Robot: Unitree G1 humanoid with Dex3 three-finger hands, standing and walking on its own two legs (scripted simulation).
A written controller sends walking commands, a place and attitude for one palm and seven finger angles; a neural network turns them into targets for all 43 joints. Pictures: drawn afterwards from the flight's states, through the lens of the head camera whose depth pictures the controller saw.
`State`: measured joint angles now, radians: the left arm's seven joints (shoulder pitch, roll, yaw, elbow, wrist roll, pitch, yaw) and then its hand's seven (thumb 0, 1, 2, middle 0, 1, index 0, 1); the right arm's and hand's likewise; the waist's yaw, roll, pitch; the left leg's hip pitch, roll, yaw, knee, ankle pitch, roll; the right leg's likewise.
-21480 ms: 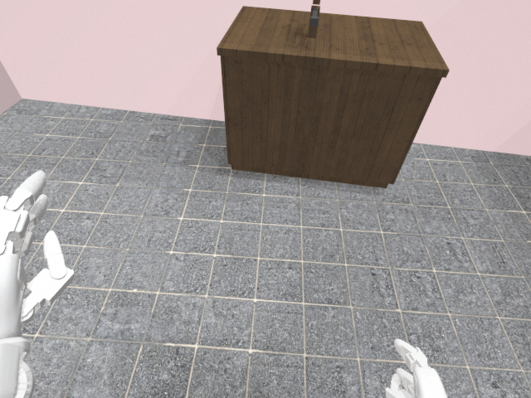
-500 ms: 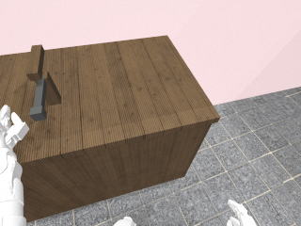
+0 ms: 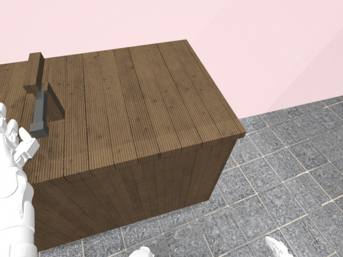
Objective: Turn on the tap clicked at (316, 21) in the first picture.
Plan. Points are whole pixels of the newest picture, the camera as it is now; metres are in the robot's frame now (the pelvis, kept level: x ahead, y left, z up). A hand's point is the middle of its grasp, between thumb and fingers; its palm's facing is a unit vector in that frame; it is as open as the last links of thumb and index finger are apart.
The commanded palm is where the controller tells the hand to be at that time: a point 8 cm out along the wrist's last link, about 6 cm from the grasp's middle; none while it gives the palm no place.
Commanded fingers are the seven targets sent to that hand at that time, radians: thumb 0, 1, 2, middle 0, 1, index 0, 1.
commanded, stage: push the lever round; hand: left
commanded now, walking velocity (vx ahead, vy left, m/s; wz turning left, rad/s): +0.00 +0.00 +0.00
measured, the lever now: (39, 130) +0.36 +0.33 +0.09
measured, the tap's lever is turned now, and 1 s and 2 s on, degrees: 2 29 51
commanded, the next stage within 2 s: none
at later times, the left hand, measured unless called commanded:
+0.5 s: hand (50, 137) +0.35 +0.30 +0.08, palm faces +0.60 -0.80 -0.06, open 7.8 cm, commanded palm +0.30 +0.32 +0.09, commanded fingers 0.00 0.90 0.90 -0.15 -0.15 -0.15 -0.15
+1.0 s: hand (70, 129) +0.37 +0.26 +0.08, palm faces +0.68 -0.73 -0.06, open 7.7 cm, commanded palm +0.32 +0.28 +0.09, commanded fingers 0.00 0.90 0.90 -0.15 -0.15 -0.15 -0.15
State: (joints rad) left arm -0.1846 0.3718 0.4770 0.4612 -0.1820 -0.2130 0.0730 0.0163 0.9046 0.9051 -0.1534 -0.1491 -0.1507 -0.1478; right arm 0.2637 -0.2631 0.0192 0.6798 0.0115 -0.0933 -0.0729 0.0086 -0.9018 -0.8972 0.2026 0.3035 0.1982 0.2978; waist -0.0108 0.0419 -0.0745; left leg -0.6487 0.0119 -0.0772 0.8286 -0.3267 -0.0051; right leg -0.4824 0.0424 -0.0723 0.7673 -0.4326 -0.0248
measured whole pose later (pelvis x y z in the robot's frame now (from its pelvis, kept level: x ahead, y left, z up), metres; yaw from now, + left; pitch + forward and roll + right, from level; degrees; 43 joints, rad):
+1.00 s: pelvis +0.01 +0.00 +0.00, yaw +0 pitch +8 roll -2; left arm -0.27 0.18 0.31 0.41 -0.03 -0.15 0.50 0.02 0.92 0.91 -0.15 -0.15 -0.15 -0.15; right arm 0.23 -0.23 0.01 0.68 -0.03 -0.03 -0.03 0.01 -0.90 -0.90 0.20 0.30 0.20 0.30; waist -0.03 0.04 -0.10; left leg -0.64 0.01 -0.07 0.84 -0.34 0.00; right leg -0.47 0.04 -0.07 0.77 -0.45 -0.02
